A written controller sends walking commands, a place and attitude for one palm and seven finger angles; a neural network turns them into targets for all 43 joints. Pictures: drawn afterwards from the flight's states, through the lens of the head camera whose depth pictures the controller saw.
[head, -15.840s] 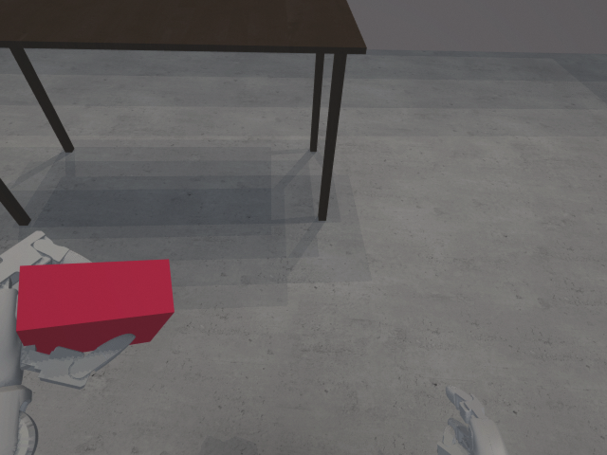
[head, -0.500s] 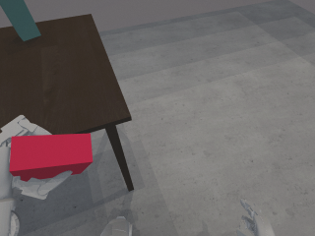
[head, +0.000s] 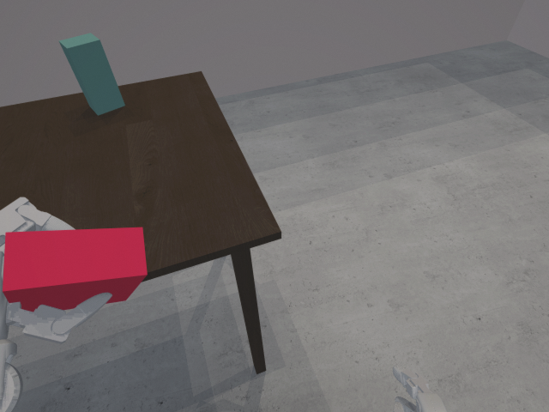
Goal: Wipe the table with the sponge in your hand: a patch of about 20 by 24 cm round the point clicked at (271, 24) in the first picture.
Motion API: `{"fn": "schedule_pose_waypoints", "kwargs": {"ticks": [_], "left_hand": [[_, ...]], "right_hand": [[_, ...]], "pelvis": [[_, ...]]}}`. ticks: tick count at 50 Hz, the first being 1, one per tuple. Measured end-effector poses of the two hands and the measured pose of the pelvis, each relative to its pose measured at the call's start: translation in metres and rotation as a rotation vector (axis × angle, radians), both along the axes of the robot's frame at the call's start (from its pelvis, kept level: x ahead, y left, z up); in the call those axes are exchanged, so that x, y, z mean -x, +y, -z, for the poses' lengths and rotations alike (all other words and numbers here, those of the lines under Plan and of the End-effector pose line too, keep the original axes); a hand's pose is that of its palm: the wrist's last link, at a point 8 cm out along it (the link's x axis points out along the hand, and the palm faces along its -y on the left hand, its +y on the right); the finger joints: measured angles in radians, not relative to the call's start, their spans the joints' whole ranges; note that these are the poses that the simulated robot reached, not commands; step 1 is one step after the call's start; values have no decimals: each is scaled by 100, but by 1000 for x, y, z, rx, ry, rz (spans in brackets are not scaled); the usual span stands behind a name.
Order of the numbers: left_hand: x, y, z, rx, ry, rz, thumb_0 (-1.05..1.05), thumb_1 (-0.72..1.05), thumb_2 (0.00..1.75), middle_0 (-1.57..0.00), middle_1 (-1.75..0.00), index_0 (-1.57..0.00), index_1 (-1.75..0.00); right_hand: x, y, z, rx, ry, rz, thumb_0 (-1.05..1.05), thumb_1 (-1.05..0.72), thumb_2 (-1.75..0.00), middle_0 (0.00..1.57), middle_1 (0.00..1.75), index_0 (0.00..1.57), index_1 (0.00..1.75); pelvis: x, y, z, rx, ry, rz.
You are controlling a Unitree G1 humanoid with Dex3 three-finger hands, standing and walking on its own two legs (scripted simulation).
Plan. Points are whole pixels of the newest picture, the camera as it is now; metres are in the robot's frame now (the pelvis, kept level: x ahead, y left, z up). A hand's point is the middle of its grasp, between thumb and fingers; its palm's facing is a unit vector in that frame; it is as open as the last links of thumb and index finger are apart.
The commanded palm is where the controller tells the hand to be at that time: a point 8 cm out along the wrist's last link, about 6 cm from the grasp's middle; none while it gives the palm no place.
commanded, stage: shuffle to correct the standing spot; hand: left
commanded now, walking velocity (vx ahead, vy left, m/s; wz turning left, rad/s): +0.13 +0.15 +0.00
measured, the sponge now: (96, 271) +0.22 +0.22 +0.17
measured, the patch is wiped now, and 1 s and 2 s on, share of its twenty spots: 0.00 0.00 0.00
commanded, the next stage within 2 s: come to a stop and stand still in 0.70 s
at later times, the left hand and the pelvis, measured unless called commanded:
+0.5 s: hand out of the picture +0.22 +0.33 +0.19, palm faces +0.45 -0.79 -0.42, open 9.6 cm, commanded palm +0.18 +0.37 +0.18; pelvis +0.02 +0.09 +0.00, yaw +0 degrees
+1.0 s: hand (1, 203) +0.29 +0.37 +0.19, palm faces +0.39 -0.81 -0.44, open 9.6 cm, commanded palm +0.23 +0.41 +0.18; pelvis +0.07 +0.12 +0.00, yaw +1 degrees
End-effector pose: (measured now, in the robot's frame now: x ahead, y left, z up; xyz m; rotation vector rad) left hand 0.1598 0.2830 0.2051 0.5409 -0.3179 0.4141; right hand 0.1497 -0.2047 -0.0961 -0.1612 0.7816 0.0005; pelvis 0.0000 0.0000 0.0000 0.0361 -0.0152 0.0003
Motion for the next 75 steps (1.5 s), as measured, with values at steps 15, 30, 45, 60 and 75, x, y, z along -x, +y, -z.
{"fn": "schedule_pose_waypoints", "kwargs": {"ticks": [15,30,45,60,75], "left_hand": [[-19,62,22,19,12,87,0,-45,101,-81,-134,-79,-134],[-27,94,8,14,4,10,0,-45,101,-81,-134,-80,-134],[-80,133,22,54,-12,64,0,-45,102,-81,-134,-80,-134],[-90,104,18,61,125,-22,0,-45,102,-81,-134,-80,-134],[-71,108,17,99,47,16,0,-45,102,-81,-134,-79,-134]], "right_hand": [[-12,8,-28,201,-25,125,1,-91,-90,20,30,20,30],[-39,106,-4,-17,-47,20,1,-91,-90,21,30,21,30],[-71,105,-23,149,-21,75,1,-91,-90,20,30,20,30],[-109,101,-14,10,-70,47,1,-91,-90,21,30,21,30],[-95,77,-40,152,-74,82,1,-91,-90,20,30,20,30]], "pelvis": [[-9,66,5,15,-8,-15],[-29,96,3,36,6,-21],[-59,129,3,27,1,-35],[-89,103,-5,33,12,-14],[-73,108,-8,36,0,-22]]}}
